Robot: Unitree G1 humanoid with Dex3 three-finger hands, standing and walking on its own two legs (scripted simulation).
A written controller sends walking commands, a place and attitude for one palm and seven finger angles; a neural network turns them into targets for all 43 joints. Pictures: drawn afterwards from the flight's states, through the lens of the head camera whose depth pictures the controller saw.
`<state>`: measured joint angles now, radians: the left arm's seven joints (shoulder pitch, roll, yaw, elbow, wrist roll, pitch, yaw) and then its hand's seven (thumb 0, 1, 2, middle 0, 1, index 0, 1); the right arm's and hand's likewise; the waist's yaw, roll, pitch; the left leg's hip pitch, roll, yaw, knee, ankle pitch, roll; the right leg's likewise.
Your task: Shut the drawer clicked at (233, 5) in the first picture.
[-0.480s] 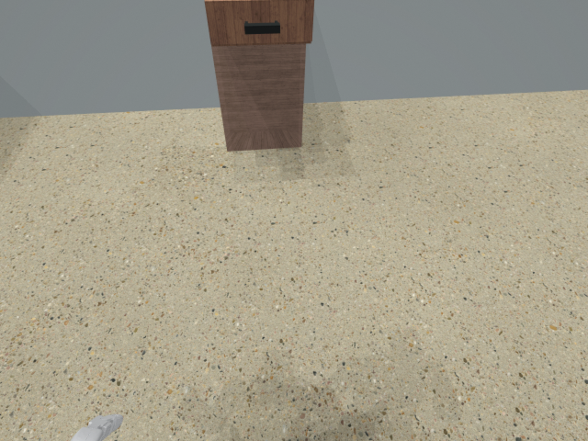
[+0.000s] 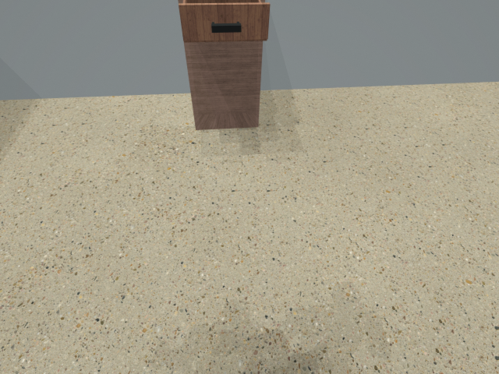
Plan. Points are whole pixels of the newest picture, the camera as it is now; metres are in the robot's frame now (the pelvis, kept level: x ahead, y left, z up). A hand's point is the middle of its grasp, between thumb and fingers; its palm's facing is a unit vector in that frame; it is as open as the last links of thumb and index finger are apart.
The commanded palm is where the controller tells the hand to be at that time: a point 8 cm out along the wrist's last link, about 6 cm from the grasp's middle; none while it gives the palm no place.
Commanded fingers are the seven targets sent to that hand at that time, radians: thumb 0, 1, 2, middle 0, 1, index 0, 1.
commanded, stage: stand and wait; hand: left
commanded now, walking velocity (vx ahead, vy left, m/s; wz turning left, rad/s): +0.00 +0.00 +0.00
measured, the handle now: (226, 25) +1.38 +0.19 -0.01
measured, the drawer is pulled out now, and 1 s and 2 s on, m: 0.28 0.28 0.28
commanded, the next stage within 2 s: look at it before walking up in 0.62 s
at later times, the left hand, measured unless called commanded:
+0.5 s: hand out of the picture +0.06 +0.24 -0.15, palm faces -0.03 -0.94 -0.33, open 7.3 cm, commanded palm none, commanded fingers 0.00 0.90 0.90 -0.20 -0.30 -0.20 -0.30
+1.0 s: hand out of the picture +0.05 +0.24 -0.15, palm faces -0.03 -0.94 -0.33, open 7.3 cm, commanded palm none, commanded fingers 0.00 0.90 0.90 -0.20 -0.30 -0.20 -0.30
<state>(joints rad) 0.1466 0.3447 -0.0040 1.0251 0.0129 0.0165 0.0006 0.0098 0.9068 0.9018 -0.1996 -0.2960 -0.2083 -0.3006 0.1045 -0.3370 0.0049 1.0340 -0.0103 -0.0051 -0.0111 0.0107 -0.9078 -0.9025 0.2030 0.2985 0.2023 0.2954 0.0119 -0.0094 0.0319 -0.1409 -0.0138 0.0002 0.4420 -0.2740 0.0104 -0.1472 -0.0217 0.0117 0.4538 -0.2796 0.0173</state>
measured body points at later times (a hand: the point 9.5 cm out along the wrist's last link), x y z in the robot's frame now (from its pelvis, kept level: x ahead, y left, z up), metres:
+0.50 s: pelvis -0.02 -0.01 +0.00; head -0.02 -0.01 +0.45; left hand +0.06 +0.29 -0.13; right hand +0.06 -0.31 -0.13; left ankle -0.02 +0.11 -0.74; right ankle -0.02 -0.13 -0.74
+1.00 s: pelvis -0.02 -0.01 +0.01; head -0.02 -0.01 +0.45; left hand +0.05 +0.29 -0.13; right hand +0.06 -0.31 -0.13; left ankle -0.02 +0.11 -0.74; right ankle -0.02 -0.13 -0.74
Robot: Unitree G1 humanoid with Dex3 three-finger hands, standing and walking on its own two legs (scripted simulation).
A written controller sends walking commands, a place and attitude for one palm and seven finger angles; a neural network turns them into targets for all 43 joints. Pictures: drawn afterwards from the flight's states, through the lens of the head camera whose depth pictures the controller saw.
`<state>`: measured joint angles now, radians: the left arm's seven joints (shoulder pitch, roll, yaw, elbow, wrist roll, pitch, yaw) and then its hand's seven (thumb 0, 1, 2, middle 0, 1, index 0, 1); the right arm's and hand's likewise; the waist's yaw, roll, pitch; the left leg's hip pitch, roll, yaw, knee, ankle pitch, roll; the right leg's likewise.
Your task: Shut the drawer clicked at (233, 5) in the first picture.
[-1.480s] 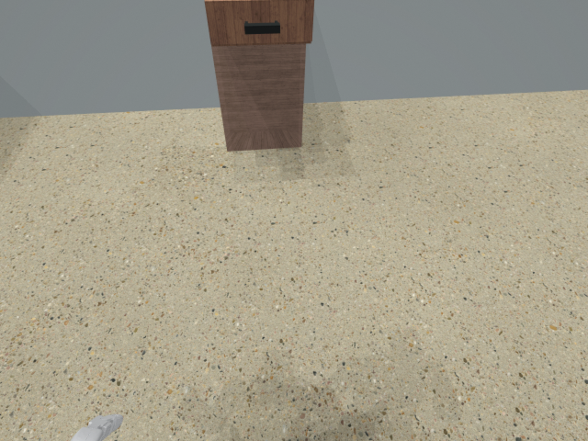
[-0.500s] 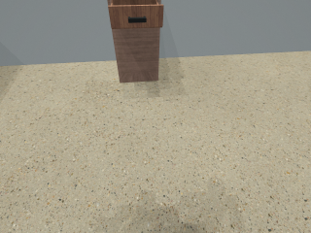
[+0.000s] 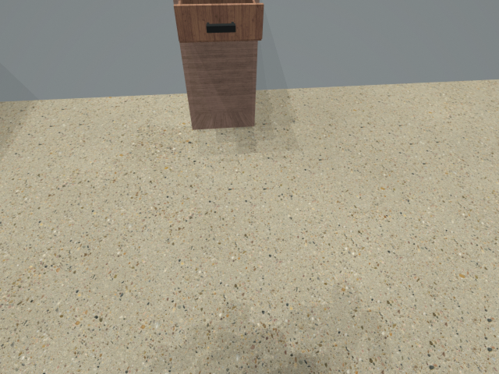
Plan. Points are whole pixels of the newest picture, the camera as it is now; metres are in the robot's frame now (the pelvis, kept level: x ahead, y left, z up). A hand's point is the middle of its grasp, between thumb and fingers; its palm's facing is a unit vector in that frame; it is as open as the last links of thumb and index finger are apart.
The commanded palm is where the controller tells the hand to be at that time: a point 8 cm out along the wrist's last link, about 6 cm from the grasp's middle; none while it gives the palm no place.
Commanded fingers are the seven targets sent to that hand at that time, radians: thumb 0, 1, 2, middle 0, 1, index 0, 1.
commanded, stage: look at it before walking up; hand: left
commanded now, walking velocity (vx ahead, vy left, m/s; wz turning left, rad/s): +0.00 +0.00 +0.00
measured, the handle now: (220, 26) +1.40 +0.21 -0.01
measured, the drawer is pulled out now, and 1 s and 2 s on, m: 0.28 0.28 0.28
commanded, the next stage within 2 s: walk to a spot facing it in 0.26 s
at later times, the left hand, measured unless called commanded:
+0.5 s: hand out of the picture +0.07 +0.24 -0.16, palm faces -0.03 -0.95 -0.31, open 7.3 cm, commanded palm none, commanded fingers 0.00 0.90 0.90 -0.20 -0.30 -0.20 -0.30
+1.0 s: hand out of the picture +0.04 +0.19 -0.19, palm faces +0.02 -0.99 -0.12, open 7.3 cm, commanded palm none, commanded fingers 0.00 0.90 0.90 -0.20 -0.30 -0.20 -0.30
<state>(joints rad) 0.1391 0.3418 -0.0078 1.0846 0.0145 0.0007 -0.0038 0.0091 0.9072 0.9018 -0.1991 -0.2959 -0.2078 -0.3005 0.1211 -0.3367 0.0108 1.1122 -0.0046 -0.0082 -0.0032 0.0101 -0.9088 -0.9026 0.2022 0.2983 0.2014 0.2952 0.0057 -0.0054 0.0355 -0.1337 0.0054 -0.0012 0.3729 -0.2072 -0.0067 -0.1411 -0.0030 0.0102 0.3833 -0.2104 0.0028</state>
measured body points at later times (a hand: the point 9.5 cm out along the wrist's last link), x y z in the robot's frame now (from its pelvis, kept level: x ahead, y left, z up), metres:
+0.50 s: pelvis +0.01 +0.00 +0.00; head +0.00 +0.00 +0.45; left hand +0.07 +0.29 -0.14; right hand +0.08 -0.28 -0.14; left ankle +0.00 +0.12 -0.75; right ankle +0.00 -0.12 -0.75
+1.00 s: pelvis +0.18 +0.04 -0.03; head +0.21 +0.06 +0.42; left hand +0.04 +0.24 -0.18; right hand +0.25 -0.21 -0.16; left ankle +0.26 +0.14 -0.74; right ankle +0.00 -0.12 -0.74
